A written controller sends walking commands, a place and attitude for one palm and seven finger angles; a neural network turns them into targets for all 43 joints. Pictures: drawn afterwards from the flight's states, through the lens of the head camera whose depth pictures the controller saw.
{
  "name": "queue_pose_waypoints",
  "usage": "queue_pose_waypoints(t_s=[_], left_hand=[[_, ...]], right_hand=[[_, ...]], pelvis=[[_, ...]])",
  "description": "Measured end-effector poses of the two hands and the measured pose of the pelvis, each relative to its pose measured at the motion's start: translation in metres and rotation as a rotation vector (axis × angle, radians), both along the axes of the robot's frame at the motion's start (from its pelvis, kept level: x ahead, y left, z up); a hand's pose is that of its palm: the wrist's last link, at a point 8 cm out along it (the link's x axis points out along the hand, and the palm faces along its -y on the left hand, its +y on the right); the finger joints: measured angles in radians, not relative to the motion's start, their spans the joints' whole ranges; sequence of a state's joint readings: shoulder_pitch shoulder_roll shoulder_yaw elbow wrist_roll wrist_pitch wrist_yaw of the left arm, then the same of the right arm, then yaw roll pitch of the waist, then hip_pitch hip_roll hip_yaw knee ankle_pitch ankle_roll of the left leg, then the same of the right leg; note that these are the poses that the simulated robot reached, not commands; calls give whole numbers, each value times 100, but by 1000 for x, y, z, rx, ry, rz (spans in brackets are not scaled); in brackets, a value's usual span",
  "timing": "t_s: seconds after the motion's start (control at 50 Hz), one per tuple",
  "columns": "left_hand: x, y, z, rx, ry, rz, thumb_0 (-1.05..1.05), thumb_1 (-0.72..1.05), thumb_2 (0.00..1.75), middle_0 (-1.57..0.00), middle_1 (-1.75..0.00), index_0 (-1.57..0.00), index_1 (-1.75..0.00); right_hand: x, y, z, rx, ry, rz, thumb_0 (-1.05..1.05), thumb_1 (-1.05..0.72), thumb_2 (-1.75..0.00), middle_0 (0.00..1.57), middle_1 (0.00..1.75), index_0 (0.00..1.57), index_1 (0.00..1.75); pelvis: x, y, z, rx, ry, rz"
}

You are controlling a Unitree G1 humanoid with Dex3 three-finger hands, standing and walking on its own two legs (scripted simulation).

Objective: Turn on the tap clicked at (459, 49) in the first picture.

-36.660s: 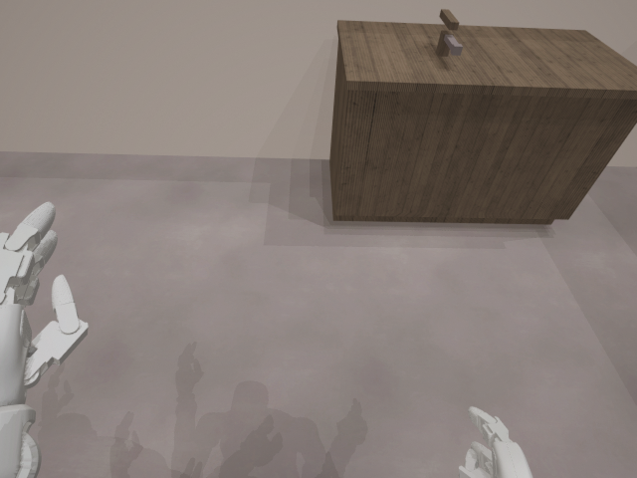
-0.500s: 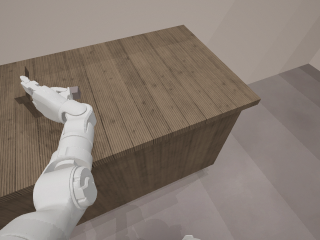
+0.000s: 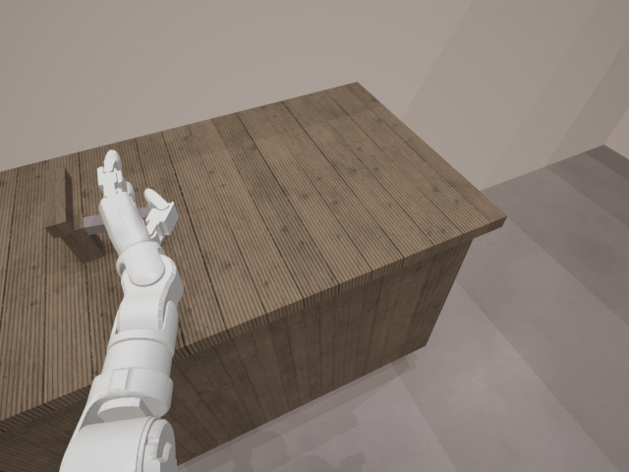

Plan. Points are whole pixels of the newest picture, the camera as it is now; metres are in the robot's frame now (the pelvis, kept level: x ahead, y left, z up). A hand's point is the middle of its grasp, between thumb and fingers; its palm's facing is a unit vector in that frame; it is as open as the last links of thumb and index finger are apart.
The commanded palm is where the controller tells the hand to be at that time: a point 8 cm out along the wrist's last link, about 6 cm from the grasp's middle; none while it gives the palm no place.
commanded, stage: draw the hand back beside the body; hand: left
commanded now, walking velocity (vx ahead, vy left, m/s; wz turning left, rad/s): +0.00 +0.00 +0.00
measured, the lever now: (156, 214) +0.51 +0.27 +0.03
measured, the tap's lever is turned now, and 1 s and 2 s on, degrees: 78 78 78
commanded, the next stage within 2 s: step back with the hand held close in 1.26 s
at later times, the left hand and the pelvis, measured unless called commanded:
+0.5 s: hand (98, 298) +0.27 +0.22 +0.15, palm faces +0.31 -0.93 -0.22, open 7.6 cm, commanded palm +0.22 +0.27 +0.16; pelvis -0.02 +0.01 +0.02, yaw +2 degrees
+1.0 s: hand (6, 371) +0.19 +0.25 +0.18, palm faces +0.42 -0.83 -0.37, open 7.4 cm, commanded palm +0.14 +0.29 +0.19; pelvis -0.01 +0.01 +0.02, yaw +2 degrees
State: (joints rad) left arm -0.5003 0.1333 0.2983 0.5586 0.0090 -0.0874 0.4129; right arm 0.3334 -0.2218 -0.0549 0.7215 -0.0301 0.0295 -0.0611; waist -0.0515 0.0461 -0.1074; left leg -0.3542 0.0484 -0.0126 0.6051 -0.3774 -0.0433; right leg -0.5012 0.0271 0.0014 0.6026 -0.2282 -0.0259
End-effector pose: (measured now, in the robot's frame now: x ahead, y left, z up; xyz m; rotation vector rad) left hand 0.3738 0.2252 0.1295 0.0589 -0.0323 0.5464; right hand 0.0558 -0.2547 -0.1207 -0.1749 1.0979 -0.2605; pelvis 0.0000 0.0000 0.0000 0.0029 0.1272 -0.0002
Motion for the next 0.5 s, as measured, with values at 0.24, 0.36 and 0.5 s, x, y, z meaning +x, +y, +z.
queue_pose_waypoints(t_s=[0.24, 0.36, 0.5], left_hand=[[-110, 62, 20, 195, 47, -133, 2, 90, 90, -17, -19, -17, -20], [-125, 44, 29, 202, -14, -213, 2, 90, 90, -17, -21, -17, -21], [-139, 40, 29, 199, -24, -241, 2, 90, 90, -19, -23, -19, -24]], right_hand=[[72, 20, 34, 12, -263, 145, 1, -91, -90, 20, 30, 20, 30], [111, 45, 54, 29, -391, 239, 1, -91, -89, 20, 30, 20, 30], [121, 67, 71, 70, -482, 252, 1, -91, -89, 20, 30, 20, 30]], pelvis=[[-12, 6, 14, 10, -180, 37], [-24, 9, 15, 20, -205, 48], [-23, 8, 17, 17, -226, 32]])
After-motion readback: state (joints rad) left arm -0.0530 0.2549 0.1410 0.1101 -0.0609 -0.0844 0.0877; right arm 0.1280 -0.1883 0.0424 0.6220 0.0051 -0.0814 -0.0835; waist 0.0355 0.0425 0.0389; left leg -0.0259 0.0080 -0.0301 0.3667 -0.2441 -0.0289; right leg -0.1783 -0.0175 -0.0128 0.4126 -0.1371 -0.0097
